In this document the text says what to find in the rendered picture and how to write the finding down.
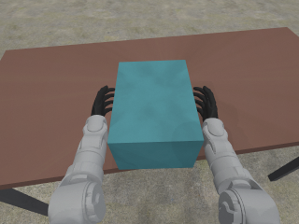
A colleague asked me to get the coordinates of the right robot hand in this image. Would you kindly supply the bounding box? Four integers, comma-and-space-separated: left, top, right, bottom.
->
193, 86, 219, 122

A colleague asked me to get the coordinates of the robot left upper arm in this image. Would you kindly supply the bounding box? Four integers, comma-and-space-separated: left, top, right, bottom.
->
49, 181, 107, 224

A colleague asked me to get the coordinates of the robot right upper arm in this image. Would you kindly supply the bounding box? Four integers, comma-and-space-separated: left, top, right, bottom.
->
218, 188, 280, 224

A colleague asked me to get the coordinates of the right robot forearm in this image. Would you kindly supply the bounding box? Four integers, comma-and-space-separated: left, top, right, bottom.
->
201, 118, 280, 223

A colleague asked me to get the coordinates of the left robot hand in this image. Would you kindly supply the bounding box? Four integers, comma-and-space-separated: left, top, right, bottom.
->
91, 85, 115, 117

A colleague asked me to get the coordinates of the left robot forearm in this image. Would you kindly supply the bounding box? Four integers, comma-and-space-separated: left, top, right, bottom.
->
48, 115, 108, 222

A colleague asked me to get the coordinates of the carton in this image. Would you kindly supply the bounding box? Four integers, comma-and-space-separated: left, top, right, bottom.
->
107, 60, 205, 170

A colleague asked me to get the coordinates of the table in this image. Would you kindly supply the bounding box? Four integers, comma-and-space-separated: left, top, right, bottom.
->
0, 27, 299, 217

